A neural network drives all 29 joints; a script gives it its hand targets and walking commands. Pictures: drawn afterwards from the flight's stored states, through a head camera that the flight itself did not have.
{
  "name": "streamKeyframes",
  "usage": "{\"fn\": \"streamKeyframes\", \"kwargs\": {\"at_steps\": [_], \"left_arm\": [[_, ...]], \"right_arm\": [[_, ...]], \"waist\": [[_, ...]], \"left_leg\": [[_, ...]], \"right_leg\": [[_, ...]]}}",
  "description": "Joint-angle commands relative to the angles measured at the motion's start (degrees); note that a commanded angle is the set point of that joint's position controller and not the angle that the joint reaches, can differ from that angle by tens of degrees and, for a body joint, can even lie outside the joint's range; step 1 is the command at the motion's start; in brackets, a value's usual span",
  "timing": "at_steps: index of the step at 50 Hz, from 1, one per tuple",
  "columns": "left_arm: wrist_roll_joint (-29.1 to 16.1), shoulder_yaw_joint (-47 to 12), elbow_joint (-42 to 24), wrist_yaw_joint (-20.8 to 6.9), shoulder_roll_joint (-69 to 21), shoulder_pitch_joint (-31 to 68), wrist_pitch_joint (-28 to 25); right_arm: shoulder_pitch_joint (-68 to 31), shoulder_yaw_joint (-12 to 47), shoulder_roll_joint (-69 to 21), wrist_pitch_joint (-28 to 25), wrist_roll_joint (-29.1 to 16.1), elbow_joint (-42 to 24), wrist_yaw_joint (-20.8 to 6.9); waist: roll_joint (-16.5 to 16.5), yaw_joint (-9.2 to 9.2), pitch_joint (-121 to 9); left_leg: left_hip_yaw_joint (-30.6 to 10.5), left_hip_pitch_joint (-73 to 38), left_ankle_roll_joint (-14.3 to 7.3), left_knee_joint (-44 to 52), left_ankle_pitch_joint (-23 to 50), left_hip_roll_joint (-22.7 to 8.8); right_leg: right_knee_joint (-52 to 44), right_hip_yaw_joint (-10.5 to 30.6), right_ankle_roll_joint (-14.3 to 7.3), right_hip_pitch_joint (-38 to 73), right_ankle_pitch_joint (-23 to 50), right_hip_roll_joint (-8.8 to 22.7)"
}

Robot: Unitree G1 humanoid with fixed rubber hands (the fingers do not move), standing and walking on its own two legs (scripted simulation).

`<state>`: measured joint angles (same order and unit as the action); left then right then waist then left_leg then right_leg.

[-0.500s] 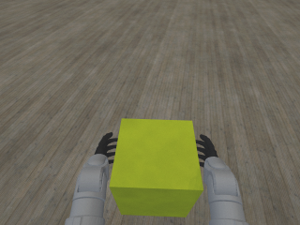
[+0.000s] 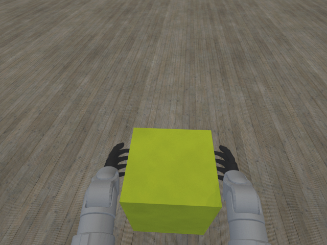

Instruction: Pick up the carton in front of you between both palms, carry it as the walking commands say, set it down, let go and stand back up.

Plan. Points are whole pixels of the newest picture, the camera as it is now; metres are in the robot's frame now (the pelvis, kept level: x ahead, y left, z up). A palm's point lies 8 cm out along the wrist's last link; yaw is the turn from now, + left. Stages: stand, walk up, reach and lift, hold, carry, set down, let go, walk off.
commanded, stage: hold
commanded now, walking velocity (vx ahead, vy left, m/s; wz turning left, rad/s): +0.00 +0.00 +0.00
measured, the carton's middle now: (170, 183) +0.29 +0.00 -0.04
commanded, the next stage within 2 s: set down in 0.46 s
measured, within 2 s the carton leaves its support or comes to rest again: neither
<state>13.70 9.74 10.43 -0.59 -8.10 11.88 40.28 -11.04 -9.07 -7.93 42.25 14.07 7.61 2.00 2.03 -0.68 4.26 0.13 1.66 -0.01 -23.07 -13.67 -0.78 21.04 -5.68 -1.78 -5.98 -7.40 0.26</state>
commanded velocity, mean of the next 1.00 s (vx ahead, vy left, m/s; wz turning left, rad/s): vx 0.00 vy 0.00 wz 0.00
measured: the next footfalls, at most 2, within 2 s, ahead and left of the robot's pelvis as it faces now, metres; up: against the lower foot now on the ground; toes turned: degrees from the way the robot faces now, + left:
none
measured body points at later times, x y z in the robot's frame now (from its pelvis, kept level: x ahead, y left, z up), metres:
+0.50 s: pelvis -0.01 +0.01 +0.00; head -0.07 -0.01 +0.44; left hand +0.28 +0.17 +0.04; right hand +0.30 -0.13 +0.04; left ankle +0.00 +0.12 -0.74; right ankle +0.06 -0.09 -0.74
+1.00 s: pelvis -0.01 +0.01 -0.03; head +0.13 +0.01 +0.39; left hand +0.35 +0.18 -0.09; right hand +0.35 -0.13 -0.10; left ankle +0.00 +0.12 -0.74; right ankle +0.06 -0.09 -0.74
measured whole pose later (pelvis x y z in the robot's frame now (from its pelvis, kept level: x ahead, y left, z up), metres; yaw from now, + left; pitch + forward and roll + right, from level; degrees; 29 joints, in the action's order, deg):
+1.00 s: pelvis -0.01 +0.01 -0.03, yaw +2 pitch +13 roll +0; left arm 20.5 25.4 30.6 -2.7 -9.6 29.2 12.9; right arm -28.5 -25.4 -11.1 13.7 20.1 28.5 0.1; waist 0.8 0.3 6.1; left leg -1.1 36.9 -0.6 -42.9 -18.8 1.6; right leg 40.4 -0.3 -1.1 -40.6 -12.7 -0.9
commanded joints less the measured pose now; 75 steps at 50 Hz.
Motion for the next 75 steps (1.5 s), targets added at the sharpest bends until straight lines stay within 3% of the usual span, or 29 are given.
{"fn": "streamKeyframes", "kwargs": {"at_steps": [1, 8, 16, 25, 30, 36, 42, 49, 54, 57, 65, 75], "left_arm": [[-9.88, -24.37, -1.92, -10.19, -47.73, 21.69, -1.93], [-10.03, -24.29, 1.12, -11.82, -50.53, 27.15, -1.92], [-10.17, -22.72, 6.22, -13.50, -53.13, 32.19, -2.42], [-10.41, -21.64, 8.11, -14.22, -54.15, 34.86, -1.92], [-8.02, -18.24, 10.67, -14.18, -52.86, 36.54, -3.15], [-0.42, -7.34, 18.99, -13.17, -47.96, 41.11, -8.71], [5.80, -0.16, 22.34, -10.86, -37.68, 37.81, -18.23], [0.32, -10.01, 23.29, -10.58, -41.30, 40.92, -31.90], [-4.24, -18.81, 21.31, -8.95, -44.10, 45.47, -36.64], [-5.48, -20.58, 20.51, -7.78, -43.89, 46.49, -36.28], [-4.78, -16.56, 24.16, -9.55, -47.00, 57.24, -29.46], [-4.18, -10.78, 28.87, -11.70, -46.08, 67.49, -25.75]], "right_arm": [[-24.68, 29.29, -48.31, -1.83, -12.91, -2.76, -12.77], [-27.25, 26.03, -50.23, -1.51, -11.60, 1.31, -14.53], [-32.49, 24.79, -53.62, -1.40, -11.58, 6.34, -16.89], [-33.26, 22.32, -54.70, -1.38, -10.60, 9.56, -16.67], [-35.60, 19.22, -54.66, -2.90, -9.12, 12.21, -15.97], [-40.48, 8.43, -51.07, -8.56, -2.36, 20.74, -14.13], [-37.20, 0.25, -40.95, -18.77, 4.27, 24.44, -11.22], [-41.18, 10.36, -44.11, -32.88, -0.34, 24.78, -10.18], [-45.33, 18.52, -45.95, -37.72, -3.81, 22.39, -9.00], [-47.47, 20.20, -44.91, -37.39, -4.94, 21.01, -9.04], [-56.26, 14.67, -46.93, -30.78, -3.29, 26.98, -11.73], [-67.06, 9.57, -49.08, -26.82, -3.02, 31.67, -12.37]], "waist": [[-2.28, 2.11, -11.88], [0.69, 0.45, -9.68], [-0.98, 0.59, -8.81], [-2.13, 0.22, -9.10], [-2.01, 0.88, -8.97], [-1.78, 1.09, -7.67], [-2.30, 0.91, -12.11], [-1.89, 1.15, -32.71], [-1.92, 0.63, -52.57], [-2.35, 0.64, -58.33], [-0.52, -0.25, -53.15], [-1.88, 0.55, -58.32]], "left_leg": [[-6.88, 12.81, -3.35, 5.98, 1.61, 4.10], [-7.01, 15.32, -4.16, 7.59, -6.53, 2.41], [-6.90, 16.01, -4.55, 7.79, -11.04, 1.85], [-6.82, 13.99, -3.39, 6.91, -6.21, 2.51], [-6.18, 13.10, -2.99, 5.38, -4.68, 3.35], [-5.67, 18.01, -3.18, 0.49, -4.68, 4.18], [-4.80, 26.49, -2.52, -7.38, 3.71, 5.98], [-4.30, 37.94, -0.31, -18.56, 13.52, 7.71], [-4.47, 45.62, 1.15, -27.27, 19.44, 8.40], [-4.72, 45.07, 1.38, -31.45, 21.37, 8.34], [-3.80, 59.14, 1.00, -37.55, -0.36, 9.07], [-1.76, 73.52, 0.62, -48.27, -2.63, 10.19]], "right_leg": [[-0.04, 11.00, 1.22, 16.93, 3.85, -2.57], [1.20, 10.56, 0.91, 15.89, -3.83, -3.56], [1.34, 10.38, 1.42, 13.97, -9.37, -3.94], [-0.33, 10.73, 1.13, 13.33, -6.69, -3.04], [-0.30, 10.88, 0.95, 11.77, -5.74, -2.55], [3.24, 11.16, 0.72, 6.15, -5.46, -2.98], [11.05, 10.74, 1.00, -4.29, 6.78, -4.12], [23.12, 11.32, 1.20, -10.08, 19.87, -5.50], [33.31, 11.18, 1.31, -14.54, 26.62, -6.30], [36.81, 9.74, 2.20, -25.14, 22.08, -7.33], [43.41, 6.93, 1.65, -46.26, -1.78, -8.54], [53.49, 5.71, 2.52, -57.42, -2.98, -9.08]]}}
